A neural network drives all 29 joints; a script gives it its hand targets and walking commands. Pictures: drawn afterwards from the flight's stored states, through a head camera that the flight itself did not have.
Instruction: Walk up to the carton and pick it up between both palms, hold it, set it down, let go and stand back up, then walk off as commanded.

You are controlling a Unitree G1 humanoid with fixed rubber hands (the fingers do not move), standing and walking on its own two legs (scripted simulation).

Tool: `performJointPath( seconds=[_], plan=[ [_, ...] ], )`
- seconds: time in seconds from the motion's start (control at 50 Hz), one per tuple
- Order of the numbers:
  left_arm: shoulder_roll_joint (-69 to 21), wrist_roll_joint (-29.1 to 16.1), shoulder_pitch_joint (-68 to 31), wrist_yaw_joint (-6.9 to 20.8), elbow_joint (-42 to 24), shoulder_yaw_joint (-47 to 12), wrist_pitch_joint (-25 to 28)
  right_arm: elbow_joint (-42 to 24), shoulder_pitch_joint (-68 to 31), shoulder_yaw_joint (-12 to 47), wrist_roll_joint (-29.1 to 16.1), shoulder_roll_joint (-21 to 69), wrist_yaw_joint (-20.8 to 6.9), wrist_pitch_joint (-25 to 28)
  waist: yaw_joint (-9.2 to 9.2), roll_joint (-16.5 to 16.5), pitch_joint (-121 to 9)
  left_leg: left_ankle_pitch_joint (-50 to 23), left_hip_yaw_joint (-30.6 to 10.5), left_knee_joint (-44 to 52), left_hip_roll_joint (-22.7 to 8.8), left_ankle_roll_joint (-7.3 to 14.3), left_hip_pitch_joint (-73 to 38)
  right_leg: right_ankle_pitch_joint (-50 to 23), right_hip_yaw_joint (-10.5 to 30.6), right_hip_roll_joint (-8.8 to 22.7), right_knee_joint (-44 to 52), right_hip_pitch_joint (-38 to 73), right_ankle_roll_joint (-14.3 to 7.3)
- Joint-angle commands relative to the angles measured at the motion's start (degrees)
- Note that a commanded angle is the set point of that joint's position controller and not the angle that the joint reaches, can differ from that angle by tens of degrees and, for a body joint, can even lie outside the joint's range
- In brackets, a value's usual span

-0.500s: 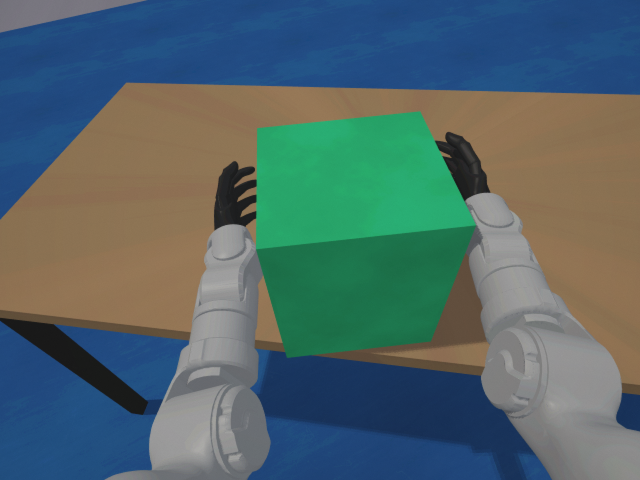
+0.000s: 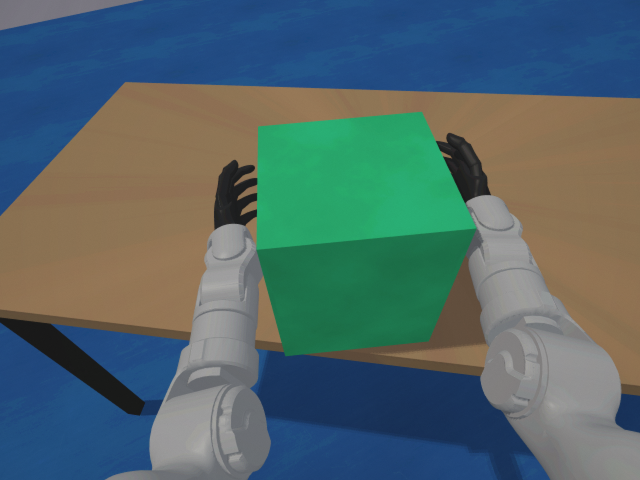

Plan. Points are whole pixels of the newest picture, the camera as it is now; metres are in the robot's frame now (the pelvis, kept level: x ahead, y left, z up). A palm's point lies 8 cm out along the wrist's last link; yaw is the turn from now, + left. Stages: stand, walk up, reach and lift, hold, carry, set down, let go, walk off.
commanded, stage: reach and lift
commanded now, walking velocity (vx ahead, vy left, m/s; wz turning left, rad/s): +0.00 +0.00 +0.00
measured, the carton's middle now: (349, 241) +0.42 +0.01 +0.07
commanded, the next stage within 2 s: none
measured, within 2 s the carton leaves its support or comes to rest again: leaves its support in 0.06 s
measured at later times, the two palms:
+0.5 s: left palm (224, 221) +0.39 +0.17 +0.14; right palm (472, 191) +0.44 -0.13 +0.15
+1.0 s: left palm (214, 209) +0.37 +0.17 +0.17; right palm (487, 189) +0.41 -0.13 +0.18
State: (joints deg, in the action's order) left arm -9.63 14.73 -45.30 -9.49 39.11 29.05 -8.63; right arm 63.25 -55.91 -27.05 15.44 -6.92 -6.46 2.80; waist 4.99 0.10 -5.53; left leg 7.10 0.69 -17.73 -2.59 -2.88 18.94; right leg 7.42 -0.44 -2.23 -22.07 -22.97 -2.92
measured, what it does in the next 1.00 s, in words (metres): stands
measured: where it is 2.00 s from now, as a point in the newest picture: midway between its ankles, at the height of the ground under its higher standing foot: outside the picture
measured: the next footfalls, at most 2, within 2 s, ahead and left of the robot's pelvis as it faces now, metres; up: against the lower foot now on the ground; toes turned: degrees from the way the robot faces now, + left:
none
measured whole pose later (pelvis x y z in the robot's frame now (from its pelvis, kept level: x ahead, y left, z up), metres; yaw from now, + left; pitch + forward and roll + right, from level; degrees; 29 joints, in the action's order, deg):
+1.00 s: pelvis -0.02 +0.00 +0.00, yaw +0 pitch +2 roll +1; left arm -5.4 14.7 -47.1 -8.0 39.2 26.3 -17.5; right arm 64.4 -55.0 -16.8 8.0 -6.6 0.6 -0.4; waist 2.7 2.2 -7.4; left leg 6.6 0.7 -17.8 -2.5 -2.9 13.4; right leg 6.9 -0.6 -2.1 -21.9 -17.3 -2.9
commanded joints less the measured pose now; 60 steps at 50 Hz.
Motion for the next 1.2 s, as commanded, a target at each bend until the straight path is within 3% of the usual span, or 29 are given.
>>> performJointPath(
  seconds=[0.0,0.02,0.04,0.2,0.22,0.26,0.28,0.32,0.34,0.36,0.4,0.44,0.46,0.48,0.52,0.54,0.64,0.68,0.7,0.76,0.78,0.84,0.88,0.92,0.94,0.98,1.1,1.12,1.18],
  plan=[
    [-22.22,4.52,-35.98,4.19,-6.2,-17.37,6.25,-6.16,-30.63,10.76,3.34,29.78,-3.19,9.7,-2.16,6.1,-41.07,-10.91,5.65,0.16,2.94,2.48,-5.0,-29.18,-3.89,1.49,-0.38,29.45,5.86],
    [-21.88,4.79,-35.75,4.3,-6.22,-17.2,6.59,-6.34,-30.87,10.69,3.65,29.2,-3.0,10.48,-1.12,6.64,-41.53,-11.97,6.12,0.21,2.7,2.46,-5.27,-29.23,-4.15,1.42,-0.21,28.86,6.17],
    [-22.74,4.98,-34.33,4.3,-5.37,-18.18,6.55,-5.43,-31.25,11.27,3.81,29.55,-2.51,10.68,-2.32,6.12,-41.64,-12.65,5.76,-0.05,2.5,2.27,-6.69,-31.48,-4.4,1.11,-0.37,28.69,5.44],
    [-22.59,3.38,-35.02,5.53,-2.16,-19.29,5.41,-4.3,-30.42,13.77,2.94,29.88,-1.29,10.13,-2.97,7.74,-36.89,-7.27,5.69,1.16,2.59,2.95,-4.03,-25.9,-4.56,1.49,0.41,29.84,6.19],
    [-24.19,2.88,-37.18,5.4,-4.26,-21.56,5.84,-5.45,-30.19,13.35,2.31,31.02,-1.57,10.59,-3.35,5.88,-39.9,-8.37,5.68,0.66,2.79,2.7,-5.61,-25.37,-3.93,1.59,0.08,29.42,6.16],
    [-23.91,2.15,-35.36,5.14,-3.26,-22.31,5.41,-4.21,-29.72,14.67,2.1,30.76,-1.36,10.33,-2.91,7.9,-39.96,-10.43,5.85,0.5,2.5,2.63,-6.34,-29.25,-4.91,0.96,0.11,29.69,6.03],
    [-23.98,2.4,-38.05,4.93,-4.62,-22.55,5.23,-3.92,-31.1,14.53,1.55,30.41,-1.62,10.49,-2.64,5.35,-41.1,-10.14,5.6,0.17,2.61,2.27,-5.44,-27.34,-4.93,1.03,0.08,29.48,5.33],
    [-25.14,2.19,-37.94,4.8,-4.35,-23.85,5.1,-5.5,-30.75,14.33,2.08,30.54,-1.36,10.63,-4.15,5.57,-41.62,-10.24,5.12,0.28,2.57,2.22,-6.96,-28.47,-4.9,1.22,-0.2,29.4,5.69],
    [-26.22,1.63,-41.12,4.48,-5.19,-24.02,5.59,-3.87,-33.06,13.86,1.56,30.35,-1.39,10.91,-3.86,3.77,-44.63,-9.7,4.82,0.0,2.36,1.98,-6.44,-25.47,-5.0,0.99,0.01,27.71,5.16],
    [-27.44,-0.05,-41.84,4.1,-9.31,-26.95,6.26,-7.87,-34.32,16.57,0.43,33.0,-1.39,12.08,-2.78,4.34,-49.58,-14.48,4.62,-0.93,2.17,1.86,-8.76,-30.58,-5.02,0.57,-1.04,28.93,5.17],
    [-25.67,-0.09,-38.5,4.36,-4.7,-25.23,4.62,-4.82,-31.55,18.08,-0.88,32.58,-1.36,10.26,-2.57,7.07,-43.63,-10.83,5.24,-0.68,2.55,2.78,-7.1,-30.7,-4.28,1.21,-0.41,30.58,5.8],
    [-24.96,0.08,-39.73,4.54,-4.39,-24.95,3.73,-5.15,-33.47,17.36,-1.52,31.14,-1.14,9.91,-2.82,4.89,-42.86,-9.82,5.03,0.29,2.36,2.23,-7.24,-27.69,-4.89,1.17,-0.17,29.76,5.46],
    [-24.88,-0.92,-41.09,4.67,-5.38,-26.85,2.97,-4.68,-33.07,15.95,-0.92,31.44,-0.69,9.13,-5.42,5.23,-41.96,-8.52,4.51,0.06,2.32,2.07,-8.29,-26.42,-5.61,0.85,0.33,28.75,5.41],
    [-25.15,-0.96,-39.09,4.94,-2.49,-25.88,2.42,-5.39,-33.53,16.15,-1.09,31.85,-0.76,8.94,-4.23,5.45,-40.3,-7.56,4.95,0.26,2.21,2.3,-7.11,-25.35,-5.31,0.88,0.7,27.4,5.27],
    [-26.64,-1.89,-40.54,4.65,-8.78,-28.85,2.72,-7.73,-33.69,19.34,-3.21,33.01,-0.35,9.15,-4.13,5.44,-46.5,-13.46,4.25,-0.62,2.28,1.84,-10.66,-33.5,-5.2,0.6,-0.63,31.84,5.68],
    [-25.53,-1.52,-39.68,4.97,-4.7,-27.76,2.05,-6.57,-33.81,19.81,-4.63,33.46,-0.16,8.49,-3.75,4.68,-42.99,-9.69,3.96,-0.05,2.82,2.17,-7.89,-29.25,-4.2,1.1,-0.05,31.58,5.85],
    [-25.4,-4.37,-46.74,5.37,-5.89,-28.8,0.41,-5.89,-36.15,19.44,-6.3,34.93,-0.04,6.06,-5.17,4.48,-41.01,-4.45,3.68,1.04,2.88,2.64,-6.55,-23.01,-3.84,1.61,0.23,30.65,6.54],
    [-25.45,-4.81,-46.7,5.21,-6.84,-28.87,-0.09,-7.73,-37.82,19.98,-7.01,35.68,-0.22,5.81,-4.32,5.4,-41.68,-4.88,3.84,0.71,2.71,3.03,-7.44,-21.05,-3.92,1.16,0.69,29.47,6.39],
    [-24.09,-3.16,-45.29,5.66,-3.14,-25.58,-0.96,-2.81,-35.3,19.01,-6.65,35.98,-0.11,4.42,-4.16,5.13,-33.11,-1.6,4.2,1.95,2.81,3.17,-6.24,-18.33,-3.18,1.9,1.98,28.97,6.56],
    [-22.86,-4.53,-48.18,6.19,-5.2,-25.83,-1.74,-8.32,-38.62,19.79,-8.05,37.2,-0.05,3.75,-4.33,6.25,-36.45,-0.65,4.16,1.89,3.09,3.39,-5.31,-15.76,-2.75,1.78,1.61,30.33,7.04],
    [-20.95,-3.84,-46.43,6.2,-5.11,-24.06,-2.1,-8.95,-39.95,20.42,-8.15,37.6,-0.19,3.51,-2.43,6.03,-34.72,-0.7,4.78,1.95,2.9,3.7,-5.15,-16.62,-1.98,2.47,1.83,30.78,7.15],
    [-21.15,-5.53,-50.89,6.57,-6.9,-26.4,-3.25,-7.44,-39.13,19.27,-7.9,37.88,0.59,2.17,-5.7,5.75,-33.35,0.03,4.26,1.47,3.37,3.42,-6.46,-15.53,-2.52,2.32,2.03,30.6,6.81],
    [-20.17,-6.06,-47.25,7.03,-5.84,-26.44,-4.48,-10.95,-38.37,20.65,-9.74,38.18,1.29,1.21,-4.71,5.76,-34.75,-0.88,4.22,1.59,3.57,3.67,-6.93,-16.39,-2.1,2.51,2.28,31.87,7.46],
    [-19.97,-6.47,-48.71,7.35,-4.73,-26.88,-5.46,-9.49,-39.58,21.66,-11.06,37.87,1.72,-0.07,-5.81,6.77,-32.18,0.53,3.75,1.94,3.82,3.83,-6.45,-15.71,-2.15,2.05,2.88,33.08,7.29],
    [-20.76,-7.81,-51.46,7.0,-8.22,-28.69,-5.21,-15.89,-44.66,23.78,-12.81,40.0,2.0,0.4,-4.37,4.89,-36.1,-0.45,3.83,1.35,4.01,3.37,-6.25,-15.7,-1.87,2.28,2.31,33.58,7.88],
    [-21.97,-8.72,-52.59,7.31,-6.95,-30.26,-6.26,-13.79,-43.62,22.72,-13.5,39.59,2.57,-0.69,-7.56,4.42,-33.72,0.49,2.94,1.19,4.28,3.25,-6.76,-15.81,-1.76,2.14,2.89,31.43,7.24],
    [-22.99,-11.06,-55.36,7.04,-9.28,-31.62,-9.01,-21.25,-52.3,26.02,-17.41,40.46,3.15,-2.98,-5.65,3.87,-36.87,0.72,2.56,1.14,4.02,3.57,-7.92,-9.38,-2.1,1.36,3.93,30.33,7.14],
    [-23.33,-10.47,-51.18,7.38,-7.03,-31.98,-10.07,-17.67,-47.79,25.68,-17.34,40.27,3.92,-4.19,-7.75,3.8,-31.36,1.41,2.23,1.33,4.25,3.3,-9.19,-10.3,-2.51,1.36,5.0,30.04,7.09],
    [-21.77,-10.57,-55.42,8.09,-9.8,-30.31,-11.67,-18.39,-49.06,26.53,-19.25,41.64,4.91,-6.31,-7.05,4.26,-31.14,1.03,2.43,0.96,4.93,3.83,-9.74,-10.4,-1.05,2.02,5.21,31.62,7.91]
  ],
)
